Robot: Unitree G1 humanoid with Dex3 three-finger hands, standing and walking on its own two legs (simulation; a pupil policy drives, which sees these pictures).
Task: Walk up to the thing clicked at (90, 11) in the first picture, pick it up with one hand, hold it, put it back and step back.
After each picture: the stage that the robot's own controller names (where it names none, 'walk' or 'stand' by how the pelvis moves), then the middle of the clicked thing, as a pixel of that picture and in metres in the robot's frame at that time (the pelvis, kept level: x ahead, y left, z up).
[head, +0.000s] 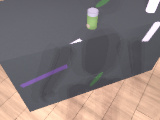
stand; (92, 18) +0.87 -0.02 -0.07
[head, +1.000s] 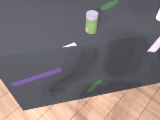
rise first; (91, 22) +0.79 +0.00 -0.04
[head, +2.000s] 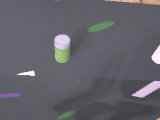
rise first; (62, 49) +0.53 +0.13 -0.03
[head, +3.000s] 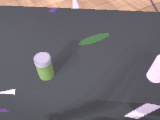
stand; (44, 66) +0.45 +0.20 -0.04
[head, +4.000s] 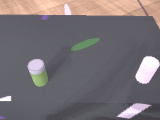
stand; (38, 73) +0.46 +0.22 -0.07
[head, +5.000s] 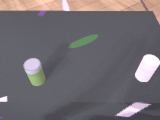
stand; (35, 72) +0.44 +0.23 -0.06
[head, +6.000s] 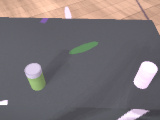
stand; (35, 77) +0.44 +0.23 -0.07
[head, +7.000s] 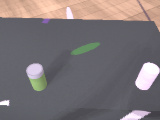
stand; (37, 77) +0.44 +0.23 -0.07
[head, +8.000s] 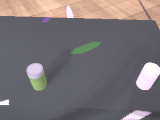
rise first; (37, 77) +0.44 +0.23 -0.07
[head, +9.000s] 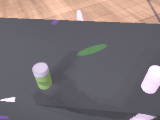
rise first; (42, 76) +0.44 +0.23 -0.06
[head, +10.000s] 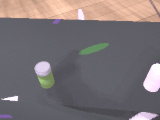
go down; (45, 75) +0.45 +0.23 -0.06
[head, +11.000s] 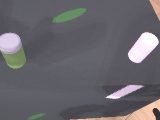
go down; (13, 51) +0.46 +0.22 +0.00
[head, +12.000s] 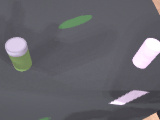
approach; (19, 55) +0.46 +0.22 +0.00
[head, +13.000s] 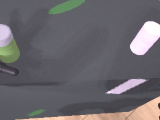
close in; (4, 44) +0.46 +0.23 +0.03
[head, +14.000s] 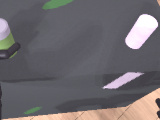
lift; (1, 39) +0.48 +0.22 +0.04
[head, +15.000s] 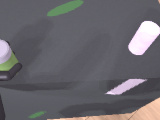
lift; (3, 59) +0.41 +0.23 +0.04
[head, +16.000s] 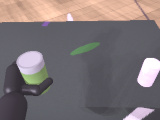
lift; (35, 73) +0.31 +0.16 +0.15
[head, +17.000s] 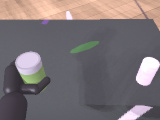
hold; (33, 73) +0.33 +0.17 +0.13
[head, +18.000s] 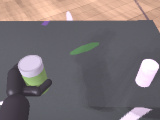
hold; (35, 76) +0.33 +0.17 +0.11
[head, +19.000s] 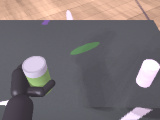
hold; (38, 76) +0.33 +0.16 +0.10
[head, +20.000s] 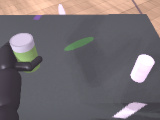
crouch; (26, 53) +0.41 +0.19 +0.12
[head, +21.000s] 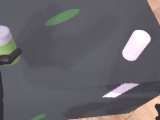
lower; (4, 46) +0.47 +0.22 +0.04
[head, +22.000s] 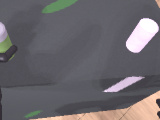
lower; out of the picture +0.47 +0.22 +0.04
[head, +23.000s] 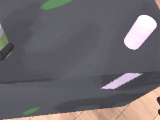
lower; out of the picture +0.48 +0.23 +0.04
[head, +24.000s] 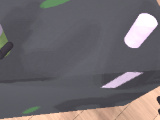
lower; out of the picture +0.48 +0.23 +0.04
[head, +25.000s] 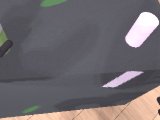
rest; out of the picture +0.48 +0.23 +0.05
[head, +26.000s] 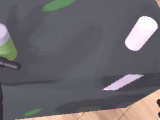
withdraw; (1, 44) +0.47 +0.22 +0.04
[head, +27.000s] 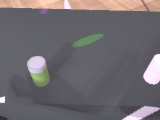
sink last; (39, 71) +0.43 +0.20 -0.01
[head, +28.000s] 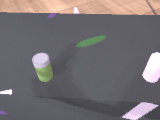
stand; (43, 67) +0.46 +0.21 -0.01
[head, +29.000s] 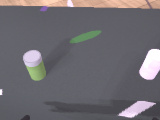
stand; (35, 65) +0.45 +0.22 +0.00
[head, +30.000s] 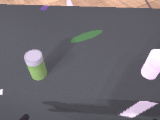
stand; (36, 65) +0.45 +0.22 +0.00
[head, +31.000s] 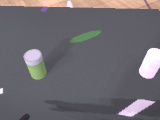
stand; (35, 64) +0.46 +0.22 +0.00
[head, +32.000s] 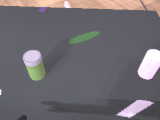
stand; (35, 65) +0.45 +0.22 +0.00
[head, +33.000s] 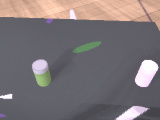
stand; (42, 73) +0.47 +0.22 -0.07
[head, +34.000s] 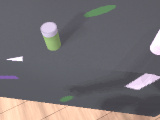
walk; (51, 36) +0.56 +0.18 -0.04
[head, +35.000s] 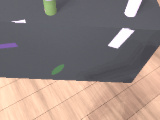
walk; (49, 3) +0.83 +0.21 -0.05
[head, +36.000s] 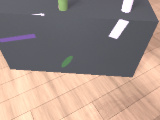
stand; (62, 1) +1.09 +0.20 -0.05
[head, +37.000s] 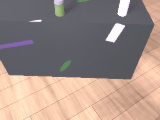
stand; (59, 7) +1.07 +0.21 -0.07
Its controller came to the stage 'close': yes
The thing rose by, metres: 0.20
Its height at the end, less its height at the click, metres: +0.00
